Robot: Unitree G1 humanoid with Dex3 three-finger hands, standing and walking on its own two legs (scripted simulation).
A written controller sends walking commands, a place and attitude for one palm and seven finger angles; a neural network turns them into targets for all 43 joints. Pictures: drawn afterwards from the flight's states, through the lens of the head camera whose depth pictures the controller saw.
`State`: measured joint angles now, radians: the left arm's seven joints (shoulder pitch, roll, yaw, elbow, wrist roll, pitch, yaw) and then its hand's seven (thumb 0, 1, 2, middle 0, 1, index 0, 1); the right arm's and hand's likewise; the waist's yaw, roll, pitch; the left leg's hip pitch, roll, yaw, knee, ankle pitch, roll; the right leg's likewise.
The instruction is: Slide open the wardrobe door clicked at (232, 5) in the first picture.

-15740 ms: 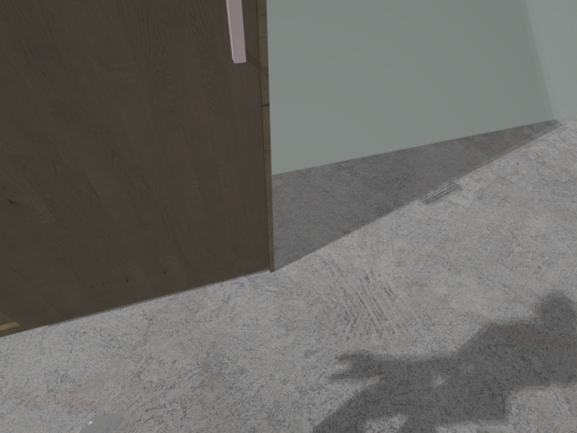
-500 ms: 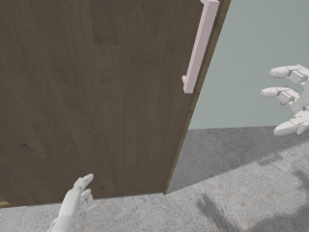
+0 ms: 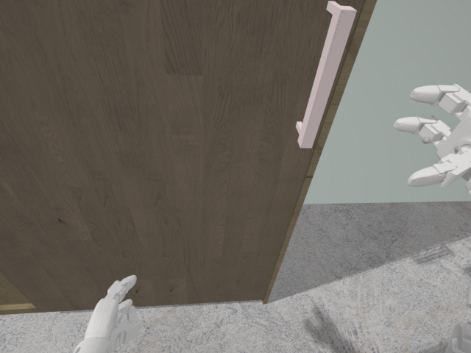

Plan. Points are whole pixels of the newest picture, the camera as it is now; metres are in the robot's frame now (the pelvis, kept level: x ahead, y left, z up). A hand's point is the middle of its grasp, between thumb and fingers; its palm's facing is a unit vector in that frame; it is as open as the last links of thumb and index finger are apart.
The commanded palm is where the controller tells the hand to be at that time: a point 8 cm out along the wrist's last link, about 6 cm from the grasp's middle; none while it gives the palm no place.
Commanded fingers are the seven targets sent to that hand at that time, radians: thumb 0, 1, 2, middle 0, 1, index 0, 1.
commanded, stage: move the hooked fingers beside the handle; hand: right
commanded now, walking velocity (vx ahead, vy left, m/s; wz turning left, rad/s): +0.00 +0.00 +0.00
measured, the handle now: (317, 81) +0.49 -0.11 +0.27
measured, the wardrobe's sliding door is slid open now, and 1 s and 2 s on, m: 0.00 0.00 0.00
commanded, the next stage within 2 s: feel for the door with the fingertips in 1.82 s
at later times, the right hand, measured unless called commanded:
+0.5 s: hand (393, 121) +0.40 -0.22 +0.25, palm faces -0.04 +1.00 -0.07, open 14.0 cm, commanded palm +0.38 -0.26 +0.26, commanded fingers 0.00 0.50 -0.30 0.30 1.20 0.30 1.20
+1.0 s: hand (372, 106) +0.44 -0.20 +0.26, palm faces -0.05 +1.00 -0.02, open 14.0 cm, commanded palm +0.41 -0.25 +0.26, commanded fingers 0.00 0.50 -0.30 0.30 1.20 0.30 1.20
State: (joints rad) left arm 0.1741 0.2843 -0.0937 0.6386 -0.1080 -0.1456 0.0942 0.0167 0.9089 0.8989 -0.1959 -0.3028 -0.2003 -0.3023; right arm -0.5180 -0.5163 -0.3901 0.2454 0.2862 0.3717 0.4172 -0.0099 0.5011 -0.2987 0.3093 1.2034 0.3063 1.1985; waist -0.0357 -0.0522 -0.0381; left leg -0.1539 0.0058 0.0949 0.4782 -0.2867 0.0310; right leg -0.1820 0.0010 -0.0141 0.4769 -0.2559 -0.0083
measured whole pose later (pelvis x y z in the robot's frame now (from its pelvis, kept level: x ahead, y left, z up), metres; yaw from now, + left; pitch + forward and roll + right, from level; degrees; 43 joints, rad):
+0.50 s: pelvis +0.01 -0.01 +0.00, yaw +1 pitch +0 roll +0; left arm 0.23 0.29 -0.07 0.64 -0.11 -0.12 0.09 0.02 0.91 0.90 -0.20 -0.30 -0.20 -0.30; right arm -0.69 -0.50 -0.33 0.46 0.22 0.34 0.35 -0.01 0.50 -0.30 0.30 1.20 0.30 1.20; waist 0.00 -0.05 -0.04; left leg -0.18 0.01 0.08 0.46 -0.28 0.02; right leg -0.20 0.00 -0.03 0.46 -0.25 -0.02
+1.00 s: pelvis +0.01 -0.02 +0.00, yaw +2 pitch +1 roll +0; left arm 0.28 0.28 -0.06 0.66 -0.10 -0.10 0.08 0.01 0.91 0.90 -0.20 -0.30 -0.20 -0.30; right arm -0.81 -0.47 -0.31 0.63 0.19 0.29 0.29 -0.01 0.50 -0.30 0.31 1.20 0.30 1.20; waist 0.03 -0.04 -0.05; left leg -0.19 0.01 0.05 0.44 -0.26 0.01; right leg -0.20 0.01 -0.05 0.44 -0.25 -0.03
